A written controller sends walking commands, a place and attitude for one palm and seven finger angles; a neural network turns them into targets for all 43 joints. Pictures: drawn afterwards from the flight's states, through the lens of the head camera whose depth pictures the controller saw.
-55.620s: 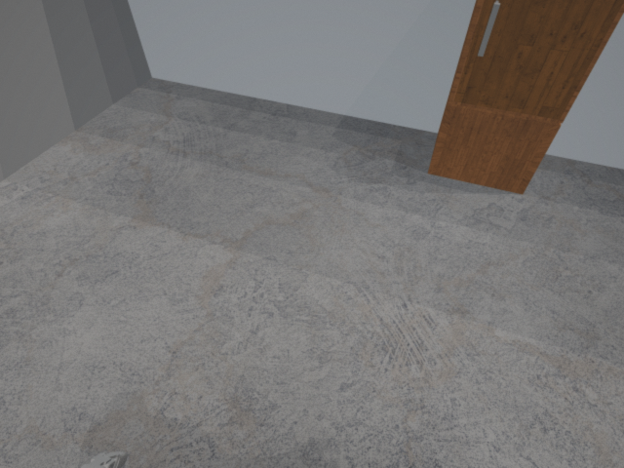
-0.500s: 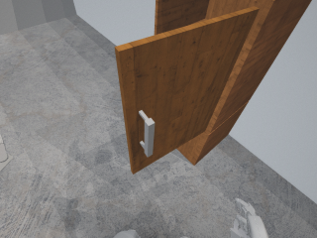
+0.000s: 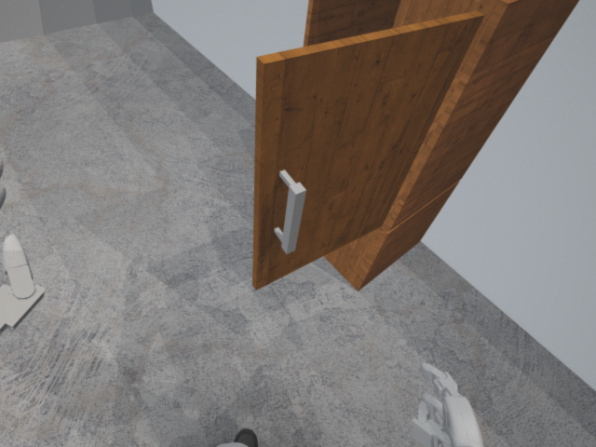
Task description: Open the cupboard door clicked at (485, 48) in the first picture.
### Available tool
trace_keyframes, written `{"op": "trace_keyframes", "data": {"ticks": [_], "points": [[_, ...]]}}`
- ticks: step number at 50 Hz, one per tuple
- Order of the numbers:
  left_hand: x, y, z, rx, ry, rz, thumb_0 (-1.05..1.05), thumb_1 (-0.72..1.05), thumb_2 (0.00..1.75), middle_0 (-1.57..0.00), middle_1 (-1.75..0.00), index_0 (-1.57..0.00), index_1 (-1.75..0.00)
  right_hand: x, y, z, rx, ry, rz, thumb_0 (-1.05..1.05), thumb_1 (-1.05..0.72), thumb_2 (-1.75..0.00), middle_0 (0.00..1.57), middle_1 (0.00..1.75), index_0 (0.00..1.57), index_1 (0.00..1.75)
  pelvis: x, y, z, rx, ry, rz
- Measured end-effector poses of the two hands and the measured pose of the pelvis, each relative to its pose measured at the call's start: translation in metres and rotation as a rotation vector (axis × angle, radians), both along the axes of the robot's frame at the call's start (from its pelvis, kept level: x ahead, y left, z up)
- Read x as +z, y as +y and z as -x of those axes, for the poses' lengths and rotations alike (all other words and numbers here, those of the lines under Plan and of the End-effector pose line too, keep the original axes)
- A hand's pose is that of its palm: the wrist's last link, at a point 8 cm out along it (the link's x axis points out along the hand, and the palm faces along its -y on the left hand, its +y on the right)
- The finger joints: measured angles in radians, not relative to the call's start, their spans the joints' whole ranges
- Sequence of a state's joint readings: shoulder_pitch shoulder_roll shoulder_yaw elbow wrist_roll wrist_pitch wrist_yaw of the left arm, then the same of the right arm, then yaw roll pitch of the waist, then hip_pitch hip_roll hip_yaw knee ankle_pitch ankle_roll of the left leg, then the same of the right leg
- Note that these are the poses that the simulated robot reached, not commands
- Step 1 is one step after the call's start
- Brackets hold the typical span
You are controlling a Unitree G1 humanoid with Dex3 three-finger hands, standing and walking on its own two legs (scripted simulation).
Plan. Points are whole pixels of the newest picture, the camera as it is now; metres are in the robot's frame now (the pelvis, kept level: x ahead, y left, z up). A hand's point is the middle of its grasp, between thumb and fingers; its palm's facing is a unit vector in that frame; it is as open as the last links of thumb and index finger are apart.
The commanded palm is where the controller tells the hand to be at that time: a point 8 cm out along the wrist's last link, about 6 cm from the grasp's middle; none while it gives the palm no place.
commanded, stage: stop stepping back and stand still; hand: left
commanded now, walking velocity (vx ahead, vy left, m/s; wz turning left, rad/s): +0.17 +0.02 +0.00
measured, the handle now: (286, 214) +0.50 +0.08 -0.04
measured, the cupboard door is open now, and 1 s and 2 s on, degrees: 83 83 83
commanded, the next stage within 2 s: let the arm hang, fingers relaxed in 1.44 s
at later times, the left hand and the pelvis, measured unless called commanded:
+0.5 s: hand (63, 408) +0.12 +0.21 +0.15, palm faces +0.35 -0.81 -0.47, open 7.4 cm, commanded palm +0.06 +0.26 +0.17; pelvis -0.09 -0.03 -0.02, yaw -2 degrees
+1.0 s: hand out of the picture +0.09 +0.24 +0.15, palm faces +0.36 -0.81 -0.46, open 7.4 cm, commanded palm +0.04 +0.28 +0.17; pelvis -0.12 -0.01 +0.00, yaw -3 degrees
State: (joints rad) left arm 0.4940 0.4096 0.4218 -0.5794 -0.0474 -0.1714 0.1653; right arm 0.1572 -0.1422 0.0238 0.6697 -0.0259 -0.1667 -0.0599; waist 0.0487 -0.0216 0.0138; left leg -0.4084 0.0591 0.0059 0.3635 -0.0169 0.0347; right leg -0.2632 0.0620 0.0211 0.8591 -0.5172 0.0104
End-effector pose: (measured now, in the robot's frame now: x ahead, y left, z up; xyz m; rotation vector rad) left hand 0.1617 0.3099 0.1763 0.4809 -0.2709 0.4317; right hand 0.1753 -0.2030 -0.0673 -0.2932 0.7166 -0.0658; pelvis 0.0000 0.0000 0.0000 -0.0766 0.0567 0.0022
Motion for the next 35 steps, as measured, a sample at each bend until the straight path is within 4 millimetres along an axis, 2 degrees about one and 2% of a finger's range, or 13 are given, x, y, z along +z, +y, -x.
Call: {"op": "trace_keyframes", "data": {"ticks": [4,6,9,12,15,18,20,24,27,31,35], "points": [[0.001,-0.023,0.011,-0.071,0.018,-0.025,0.02,0.89,0.9,-0.21,-0.3,-0.21,-0.31,-0.001,-0.007,0.022,-0.009,-0.039,-0.041,0.01,-0.9,-0.89,0.21,0.3,0.21,0.3,-0.005,-0.013,0.028,-0.012,0.015,-0.022],[0.0,-0.037,0.022,-0.116,0.035,-0.098,0.02,0.89,0.9,-0.21,-0.3,-0.21,-0.31,-0.007,-0.016,0.034,-0.016,-0.065,-0.056,0.01,-0.9,-0.89,0.21,0.3,0.21,0.3,-0.015,-0.022,0.043,-0.039,0.026,-0.075],[0.004,-0.05,0.039,-0.166,0.067,-0.127,0.01,0.89,0.9,-0.21,-0.3,-0.21,-0.31,-0.015,-0.035,0.061,-0.055,-0.023,-0.042,0.01,-0.9,-0.89,0.21,0.3,0.21,0.3,-0.015,-0.024,0.056,-0.056,0.0,-0.054],[0.006,-0.047,0.05,-0.145,0.056,-0.131,0.01,0.88,0.9,-0.22,-0.3,-0.22,-0.31,-0.017,-0.053,0.092,-0.122,0.029,-0.016,0.01,-0.9,-0.89,0.21,0.3,0.21,0.3,-0.012,-0.025,0.055,-0.065,-0.016,-0.074],[-0.001,-0.035,0.053,-0.088,0.024,-0.102,0.01,0.88,0.9,-0.22,-0.3,-0.22,-0.31,-0.024,-0.072,0.116,-0.177,0.041,0.029,0.01,-0.9,-0.89,0.21,0.3,0.21,0.3,-0.018,-0.021,0.055,-0.046,-0.027,-0.067],[-0.011,-0.028,0.053,-0.044,0.019,-0.047,0.01,0.88,0.9,-0.22,-0.3,-0.22,-0.31,-0.027,-0.083,0.135,-0.219,0.051,0.05,0.01,-0.9,-0.89,0.21,0.3,0.21,0.3,-0.02,-0.02,0.066,-0.042,-0.05,-0.088],[-0.013,-0.032,0.056,-0.043,0.03,-0.036,0.01,0.89,0.9,-0.21,-0.3,-0.21,-0.31,-0.025,-0.085,0.145,-0.228,0.034,0.047,0.01,-0.9,-0.89,0.2,0.3,0.21,0.3,-0.019,-0.022,0.075,-0.048,-0.062,-0.095],[-0.008,-0.054,0.072,-0.094,0.048,-0.072,0.02,0.89,0.9,-0.21,-0.3,-0.21,-0.31,-0.024,-0.084,0.161,-0.219,0.005,0.011,0.01,-0.9,-0.89,0.2,0.3,0.2,0.3,-0.017,-0.031,0.091,-0.039,-0.074,-0.086],[-0.001,-0.063,0.089,-0.123,0.049,-0.09,0.02,0.89,0.9,-0.21,-0.3,-0.21,-0.31,-0.027,-0.083,0.169,-0.213,0.036,-0.01,0.01,-0.9,-0.89,0.2,0.3,0.21,0.3,-0.013,-0.034,0.095,-0.044,-0.07,-0.078],[0.002,-0.055,0.098,-0.079,0.032,-0.089,0.01,0.88,0.9,-0.22,-0.3,-0.22,-0.31,-0.028,-0.079,0.173,-0.198,0.063,-0.011,0.01,-0.9,-0.89,0.2,0.3,0.21,0.3,-0.009,-0.034,0.096,-0.05,-0.072,-0.081],[-0.006,-0.041,0.096,-0.028,0.027,-0.053,0.01,0.88,0.9,-0.22,-0.3,-0.22,-0.31,-0.032,-0.074,0.166,-0.181,0.046,-0.004,0.01,-0.9,-0.89,0.2,0.3,0.21,0.3,-0.013,-0.028,0.099,-0.031,-0.083,-0.061]]}}
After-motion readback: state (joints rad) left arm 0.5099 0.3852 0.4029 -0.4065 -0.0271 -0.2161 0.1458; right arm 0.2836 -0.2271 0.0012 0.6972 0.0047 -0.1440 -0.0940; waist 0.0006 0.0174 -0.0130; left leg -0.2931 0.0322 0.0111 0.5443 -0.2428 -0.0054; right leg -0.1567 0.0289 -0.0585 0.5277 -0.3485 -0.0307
